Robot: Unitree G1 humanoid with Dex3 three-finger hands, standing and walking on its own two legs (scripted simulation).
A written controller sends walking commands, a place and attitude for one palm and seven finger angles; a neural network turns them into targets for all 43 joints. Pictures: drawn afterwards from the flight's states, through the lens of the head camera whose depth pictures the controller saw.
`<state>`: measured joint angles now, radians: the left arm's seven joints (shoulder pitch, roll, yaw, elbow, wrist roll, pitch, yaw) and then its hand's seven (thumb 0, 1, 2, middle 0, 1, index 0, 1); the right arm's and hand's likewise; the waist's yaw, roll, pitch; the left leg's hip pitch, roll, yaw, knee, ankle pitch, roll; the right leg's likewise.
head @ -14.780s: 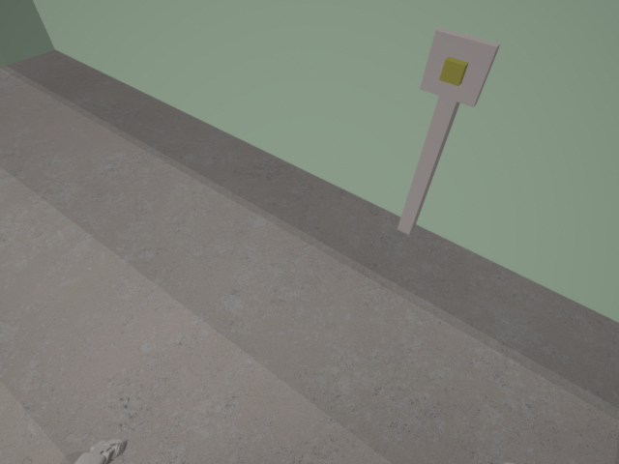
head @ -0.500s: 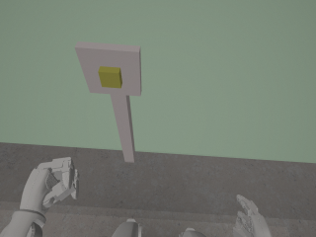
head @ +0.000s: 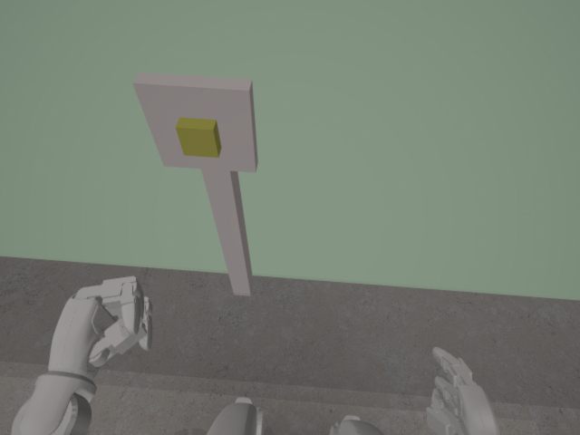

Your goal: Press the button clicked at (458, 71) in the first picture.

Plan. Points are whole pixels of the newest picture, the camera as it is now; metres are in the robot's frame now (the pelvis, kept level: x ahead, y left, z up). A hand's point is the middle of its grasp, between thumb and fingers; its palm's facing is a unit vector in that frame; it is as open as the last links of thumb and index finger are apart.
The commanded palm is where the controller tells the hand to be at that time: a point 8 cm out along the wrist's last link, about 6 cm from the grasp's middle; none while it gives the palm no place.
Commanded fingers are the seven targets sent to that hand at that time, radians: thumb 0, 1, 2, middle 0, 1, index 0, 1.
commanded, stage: aim a knuckle at the button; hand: left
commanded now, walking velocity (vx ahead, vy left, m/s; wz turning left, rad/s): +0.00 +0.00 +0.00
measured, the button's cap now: (200, 136) +0.56 +0.19 +0.06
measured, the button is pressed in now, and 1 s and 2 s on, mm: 0 0 0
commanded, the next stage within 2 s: press the button with the knuckle in 1.76 s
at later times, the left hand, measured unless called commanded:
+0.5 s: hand (179, 253) +0.35 +0.18 +0.04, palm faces -0.05 -1.00 -0.02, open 3.1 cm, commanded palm +0.34 +0.24 +0.05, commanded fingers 0.00 0.90 0.90 -1.30 -1.50 -1.30 -1.50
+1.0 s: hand (206, 199) +0.45 +0.17 +0.03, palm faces -0.02 -1.00 -0.02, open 3.1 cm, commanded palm +0.44 +0.22 +0.03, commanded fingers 0.00 0.90 0.90 -1.30 -1.50 -1.30 -1.50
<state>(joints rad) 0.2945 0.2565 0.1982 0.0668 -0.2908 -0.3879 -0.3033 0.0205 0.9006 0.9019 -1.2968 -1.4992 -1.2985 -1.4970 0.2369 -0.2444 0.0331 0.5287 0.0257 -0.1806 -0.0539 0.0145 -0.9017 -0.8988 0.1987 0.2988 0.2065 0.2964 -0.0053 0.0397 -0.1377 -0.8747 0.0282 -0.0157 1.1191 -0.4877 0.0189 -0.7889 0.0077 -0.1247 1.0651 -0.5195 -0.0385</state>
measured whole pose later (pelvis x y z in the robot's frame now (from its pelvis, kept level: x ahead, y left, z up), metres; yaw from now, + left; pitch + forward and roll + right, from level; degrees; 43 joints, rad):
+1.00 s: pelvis +0.00 +0.01 -0.01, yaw -3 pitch +21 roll -2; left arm -0.62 0.32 0.28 0.91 -0.13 -0.45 -0.16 0.02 0.90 0.90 -1.30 -1.50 -1.30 -1.50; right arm 0.29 -0.25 0.02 0.65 0.00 -0.02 -0.01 0.01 -0.90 -0.90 0.20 0.30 0.21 0.30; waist -0.11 0.02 -0.14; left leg -1.04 0.03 0.04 1.16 -0.49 0.04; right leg -0.98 0.01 -0.07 1.12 -0.51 -0.02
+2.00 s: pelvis +0.00 +0.01 -0.01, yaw -3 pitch +22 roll -2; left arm -0.70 0.36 0.31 1.03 -0.11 -0.50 -0.16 0.02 0.90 0.90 -1.30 -1.50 -1.30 -1.50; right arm 0.30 -0.24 0.02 0.64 -0.01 0.07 0.01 0.01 -0.90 -0.90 0.20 0.30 0.21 0.30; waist -0.12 0.02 -0.14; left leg -1.06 0.04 0.03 1.16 -0.49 0.03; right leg -1.00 0.02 -0.08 1.12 -0.51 -0.03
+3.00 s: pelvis -0.02 +0.02 -0.03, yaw -2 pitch +26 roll -5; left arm -1.00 0.50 0.33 1.26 -0.04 -0.49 -0.14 -0.03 0.80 0.98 -1.30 -1.50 -1.35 -1.50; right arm 0.34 -0.26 0.05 0.67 -0.04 0.05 0.00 0.01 -0.90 -0.90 0.20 0.30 0.21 0.30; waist -0.20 0.03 -0.12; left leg -1.22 0.03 -0.01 1.24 -0.47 0.05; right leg -1.13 0.01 -0.11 1.16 -0.49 -0.01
